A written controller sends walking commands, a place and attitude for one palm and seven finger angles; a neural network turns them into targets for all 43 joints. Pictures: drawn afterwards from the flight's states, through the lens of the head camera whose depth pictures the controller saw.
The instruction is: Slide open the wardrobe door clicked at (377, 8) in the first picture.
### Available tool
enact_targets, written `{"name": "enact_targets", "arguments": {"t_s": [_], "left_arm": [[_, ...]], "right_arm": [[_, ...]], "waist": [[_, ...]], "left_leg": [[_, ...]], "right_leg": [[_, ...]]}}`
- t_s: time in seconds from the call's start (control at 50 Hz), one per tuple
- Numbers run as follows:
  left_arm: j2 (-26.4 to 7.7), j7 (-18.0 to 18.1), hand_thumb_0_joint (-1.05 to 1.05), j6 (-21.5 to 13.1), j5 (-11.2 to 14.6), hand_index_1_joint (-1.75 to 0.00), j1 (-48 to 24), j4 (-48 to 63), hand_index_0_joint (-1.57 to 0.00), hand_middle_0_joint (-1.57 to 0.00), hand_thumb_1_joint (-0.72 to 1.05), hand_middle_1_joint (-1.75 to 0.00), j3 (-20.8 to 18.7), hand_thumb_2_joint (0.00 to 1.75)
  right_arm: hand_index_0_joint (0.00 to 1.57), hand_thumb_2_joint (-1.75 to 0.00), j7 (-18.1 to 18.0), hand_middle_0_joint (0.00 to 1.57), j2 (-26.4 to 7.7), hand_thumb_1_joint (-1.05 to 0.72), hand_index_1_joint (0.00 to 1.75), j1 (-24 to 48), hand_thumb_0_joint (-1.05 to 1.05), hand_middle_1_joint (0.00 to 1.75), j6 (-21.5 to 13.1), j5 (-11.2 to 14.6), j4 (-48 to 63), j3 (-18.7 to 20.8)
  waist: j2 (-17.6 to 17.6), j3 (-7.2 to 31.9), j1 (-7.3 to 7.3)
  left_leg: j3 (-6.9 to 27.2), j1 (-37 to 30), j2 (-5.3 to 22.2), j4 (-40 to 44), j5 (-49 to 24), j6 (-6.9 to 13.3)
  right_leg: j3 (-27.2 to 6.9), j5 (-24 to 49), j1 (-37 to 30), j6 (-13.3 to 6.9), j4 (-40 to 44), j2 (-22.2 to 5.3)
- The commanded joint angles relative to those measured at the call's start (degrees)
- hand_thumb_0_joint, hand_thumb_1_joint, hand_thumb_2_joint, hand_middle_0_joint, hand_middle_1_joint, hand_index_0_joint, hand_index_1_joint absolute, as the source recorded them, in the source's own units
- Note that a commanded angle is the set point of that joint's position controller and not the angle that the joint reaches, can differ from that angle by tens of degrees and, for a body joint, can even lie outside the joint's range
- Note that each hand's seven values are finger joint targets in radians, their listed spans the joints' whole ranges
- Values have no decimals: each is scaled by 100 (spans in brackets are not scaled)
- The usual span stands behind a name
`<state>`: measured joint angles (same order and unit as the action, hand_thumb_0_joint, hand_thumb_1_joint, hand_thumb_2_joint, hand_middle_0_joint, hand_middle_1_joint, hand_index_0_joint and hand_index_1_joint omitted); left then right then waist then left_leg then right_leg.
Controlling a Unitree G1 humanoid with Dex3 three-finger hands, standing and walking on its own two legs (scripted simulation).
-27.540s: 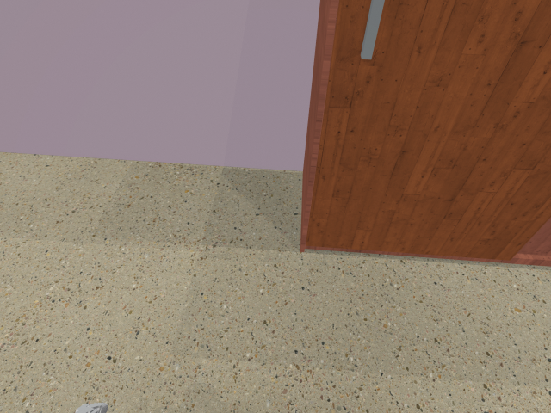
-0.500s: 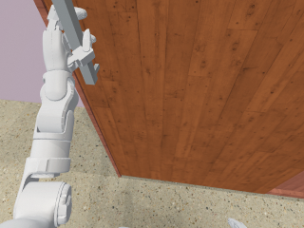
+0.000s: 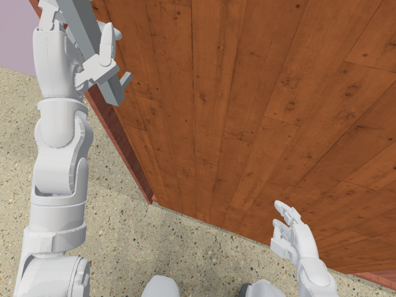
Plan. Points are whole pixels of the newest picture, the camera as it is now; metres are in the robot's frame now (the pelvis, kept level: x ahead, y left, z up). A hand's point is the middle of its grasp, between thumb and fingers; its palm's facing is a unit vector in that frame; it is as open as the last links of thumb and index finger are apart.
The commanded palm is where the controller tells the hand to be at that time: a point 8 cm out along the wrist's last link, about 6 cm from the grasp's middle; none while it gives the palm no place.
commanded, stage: step sideways, sliding the door along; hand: left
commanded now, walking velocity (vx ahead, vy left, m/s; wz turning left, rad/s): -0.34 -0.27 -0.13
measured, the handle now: (99, 30) +0.39 +0.25 +0.26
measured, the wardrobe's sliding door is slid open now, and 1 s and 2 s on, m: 0.05 0.31 0.56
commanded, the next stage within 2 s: none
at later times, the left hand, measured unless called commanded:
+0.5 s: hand (183, 76) +0.35 +0.12 +0.24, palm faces +0.26 -0.97 -0.01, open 7.0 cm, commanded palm +0.31 +0.10 +0.22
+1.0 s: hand (308, 114) +0.32 -0.03 +0.24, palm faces +0.06 -1.00 -0.02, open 7.1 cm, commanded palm +0.30 -0.02 +0.22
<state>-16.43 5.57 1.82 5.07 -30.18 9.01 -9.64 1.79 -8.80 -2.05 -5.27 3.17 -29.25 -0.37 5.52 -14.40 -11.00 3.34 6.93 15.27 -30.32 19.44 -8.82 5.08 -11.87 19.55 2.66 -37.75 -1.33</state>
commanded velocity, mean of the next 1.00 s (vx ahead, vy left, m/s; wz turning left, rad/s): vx -0.21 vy -0.28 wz -0.13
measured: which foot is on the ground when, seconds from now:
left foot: down 0.00-0.04, up 0.06-0.18, down 0.20-0.66, up 0.68-0.82, down 0.84-1.00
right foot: up 0.00-0.00, down 0.02-0.20, up 0.22-0.62, down 0.64-0.82, up 0.84-1.00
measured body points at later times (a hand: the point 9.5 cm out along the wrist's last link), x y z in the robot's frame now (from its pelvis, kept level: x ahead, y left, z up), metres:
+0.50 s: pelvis +0.02 -0.07 +0.02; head +0.11 -0.03 +0.46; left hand +0.33 +0.17 +0.24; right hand +0.22 -0.26 -0.07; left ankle +0.01 +0.08 -0.73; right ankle +0.04 -0.24 -0.65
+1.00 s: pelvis -0.02 -0.16 +0.01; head +0.06 -0.13 +0.45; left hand +0.31 +0.02 +0.24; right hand +0.16 -0.38 -0.08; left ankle +0.01 -0.02 -0.73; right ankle -0.01 -0.32 -0.63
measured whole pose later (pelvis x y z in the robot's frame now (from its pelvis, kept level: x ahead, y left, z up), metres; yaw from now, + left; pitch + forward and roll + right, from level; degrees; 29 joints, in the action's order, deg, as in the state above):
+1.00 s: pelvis -0.02 -0.16 +0.01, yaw -5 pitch -2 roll -5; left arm -10.4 7.2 -5.0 1.8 -18.0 20.2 -2.7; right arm 2.6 -10.7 -6.0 -2.9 1.1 -33.6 2.0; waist 2.4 -12.6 -4.3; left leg -4.7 12.6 11.6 -29.6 14.2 -2.8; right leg 2.3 -24.1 29.6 2.4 -64.3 0.7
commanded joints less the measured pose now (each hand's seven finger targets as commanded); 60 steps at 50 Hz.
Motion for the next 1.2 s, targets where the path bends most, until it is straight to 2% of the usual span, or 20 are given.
{"name": "enact_targets", "arguments": {"t_s": [0.0, 0.02, 0.06, 0.12, 0.14, 0.18, 0.2, 0.34, 0.54, 0.6, 0.64, 0.68, 0.76, 0.78, 0.8, 0.82, 0.98, 1.1, 1.14, 1.18], "left_arm": [[-436, -300, 0, -1063, -205, -140, -1719, 2449, -45, -45, 90, -140, 948, 90], [-665, -237, 0, -1000, -229, -140, -1342, 2528, -45, -45, 90, -140, 706, 90], [-552, -134, 0, -1098, -115, -140, -1190, 3454, -45, -45, 90, -140, 601, 90], [-226, -12, 0, -1383, -141, -140, -1101, 3643, -45, -45, 90, -140, 754, 90], [-164, -18, 0, -1463, -123, -140, -1092, 3721, -45, -45, 90, -140, 911, 90], [185, -205, 0, -1512, -93, -140, -1057, 3729, -45, -45, 90, -140, 1203, 90], [246, -264, 0, -1504, -277, -140, -1549, 3394, -45, -45, 90, -140, 1241, 90], [680, -370, 0, -1340, -401, -140, -1366, 3258, -45, -45, 90, -140, 1683, 90], [477, -241, 0, -1362, -282, -140, -874, 3059, -45, -45, 90, -140, 1545, 90], [153, -225, 0, -1453, -292, -140, -867, 3180, -45, -45, 90, -140, 1366, 90], [-344, -74, 0, -1364, -368, -140, -319, 2969, -45, -45, 90, -140, 998, 90], [-180, -54, 0, -1471, -250, -140, -310, 3751, -45, -45, 90, -140, 1003, 90], [322, 5, 0, -1696, -251, -140, -406, 3890, -45, -45, 90, -140, 1428, 90], [335, -64, 0, -1712, -194, -140, -616, 4008, -45, -45, 90, -140, 1586, 90], [347, -162, 0, -1671, -125, -140, -602, 3935, -45, -45, 90, -140, 1606, 90], [371, -207, 0, -1598, -266, -140, -664, 3412, -45, -45, 90, -140, 1456, 90], [288, -256, 0, -1231, -328, -140, -1095, 2509, -45, -45, 90, -140, 1190, 90], [51, -162, 0, -1232, -165, -140, -1212, 1998, -45, -45, 90, -140, 925, 90], [85, -147, 0, -1203, -188, -140, -1276, 1998, -45, -45, 90, -140, 1038, 90], [-177, -118, 0, -1230, -256, -140, -1528, 2035, -45, -45, 90, -140, 1065, 90]], "right_arm": [[20, -90, -166, 20, -556, -90, 30, 351, 0, 30, -348, 80, 702, 247], [20, -90, -212, 20, -520, -90, 30, 516, 0, 30, -417, -26, 632, 163], [20, -90, -245, 20, -607, -90, 30, 256, 0, 30, -403, 20, 420, 243], [20, -90, -196, 20, -610, -90, 30, 191, 0, 30, -298, -50, 282, 131], [20, -90, -218, 20, -688, -90, 30, 211, 0, 30, -221, -40, 284, 198], [20, -90, -86, 20, -1109, -90, 30, 298, 0, 30, -130, -88, 660, 568], [20, -90, 110, 20, -1264, -90, 30, 198, 0, 30, -166, -92, 654, 659], [20, -90, 184, 20, -1019, -90, 30, -13, 0, 30, -458, -134, 650, 585], [20, -90, 70, 20, -837, -90, 30, 52, 0, 30, -632, -155, 685, 354], [20, -90, 61, 20, -671, -90, 30, 189, 0, 30, -590, -45, 716, 245], [20, -90, -100, 20, -507, -90, 30, 397, 0, 30, -541, -101, 610, 134], [20, -90, -161, 20, -580, -90, 30, 287, 0, 30, -507, -100, 480, 250], [20, -90, -166, 20, -532, -90, 30, 202, 0, 30, -174, -151, 349, 167], [20, -90, -173, 20, -652, -90, 30, 170, 0, 30, -99, -143, 441, 305], [20, -90, -142, 20, -1025, -90, 30, 260, 0, 30, -111, -153, 622, 515], [20, -90, 32, 20, -1105, -90, 30, 183, 0, 30, -67, -199, 681, 565], [20, -90, 25, 20, -959, -90, 30, 131, 0, 30, -57, -189, 460, 504], [20, -90, -99, 20, -914, -90, 30, 70, 0, 30, -119, -120, 470, 404], [20, -90, -117, 20, -878, -90, 30, 33, 0, 30, -185, -24, 419, 362], [20, -90, -152, 20, -601, -90, 30, 177, 0, 30, -217, 54, 465, 231]], "waist": [[-1434, 2922, 1048], [-1773, 2629, 933], [-2481, 3189, 1008], [-1667, 3417, 1201], [-1269, 3525, 1308], [731, 3824, 1080], [279, 3693, 1131], [979, 2910, 1164], [1573, 2803, 1208], [110, 2979, 1059], [-1372, 2815, 955], [-2425, 3351, 869], [-1274, 3492, 1214], [-1043, 3642, 1334], [336, 3728, 1230], [533, 3740, 1131], [1120, 2798, 1162], [1529, 2761, 1179], [1175, 2931, 1152], [-730, 2871, 1098]], "left_leg": [[-935, 810, -972, -2505, -484, 882], [-587, 1646, -1375, -3095, 2022, 642], [-181, 1924, -1223, -3424, 2203, 655], [-607, 1193, -1099, -896, 677, 631], [-666, 145, -773, 138, -924, 641], [1337, -2344, 1706, 468, -7193, 1821], [701, -2325, 1575, 251, -6772, 1906], [-681, -1958, 747, 493, -5849, 1329], [-1032, -1715, 761, 264, -5424, 1177], [-1103, -921, -8, -936, -3344, 905], [-970, 1354, -1119, -2245, 1574, 622], [-191, 1957, -1251, -3065, 2159, 631], [-761, 465, -1044, 41, -564, 570], [-567, -957, -567, 575, -2661, 733], [1139, -2166, 1098, 618, -6060, 1549], [1381, -2079, 1665, 614, -6590, 1990], [-591, -901, 866, 842, -4287, 1442], [-753, -481, 820, 583, -3497, 1243], [-875, -415, 397, 44, -2932, 1019], [-1060, 458, -503, -1365, -678, 928]], "right_leg": [[-937, 5664, -2384, -486, 1271, -1088], [-1545, 7215, -2039, -778, 1174, -1708], [-1774, 7382, -2670, -1207, 624, -1972], [-1057, 7002, -2713, -1007, 71, -1489], [-703, 5798, -1979, -773, -338, -1252], [-445, -1720, 1021, -87, -2066, -79], [-767, -2283, 1247, -198, -2868, 22], [-104, -993, 1275, -3, -2579, 28], [77, -378, -166, -15, 212, 320], [-120, 2475, -1306, -30, 1741, -17], [-1571, 7220, -1996, -738, 1383, -1552], [-2005, 7949, -2843, -1192, 759, -1774], [-826, 5845, -2267, -906, 56, -1056], [-606, 4178, -1053, -602, -421, -744], [-342, 202, 715, -146, -1532, 11], [-788, -2264, 1067, -208, -2523, 66], [-238, -859, 720, 42, -2118, 11], [141, -959, -598, 35, -98, 292], [213, 47, -1180, 40, 980, 334], [-653, 2646, -1555, -268, 1981, -719]]}}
